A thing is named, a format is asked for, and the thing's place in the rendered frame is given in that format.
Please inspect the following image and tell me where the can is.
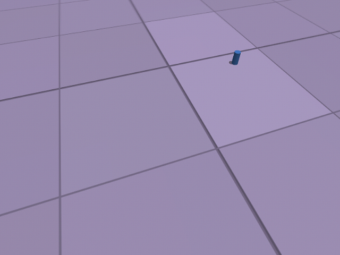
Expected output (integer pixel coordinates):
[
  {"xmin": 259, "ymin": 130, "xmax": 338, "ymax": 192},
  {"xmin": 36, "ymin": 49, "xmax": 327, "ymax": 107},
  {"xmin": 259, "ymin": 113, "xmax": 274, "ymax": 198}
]
[{"xmin": 232, "ymin": 50, "xmax": 241, "ymax": 65}]

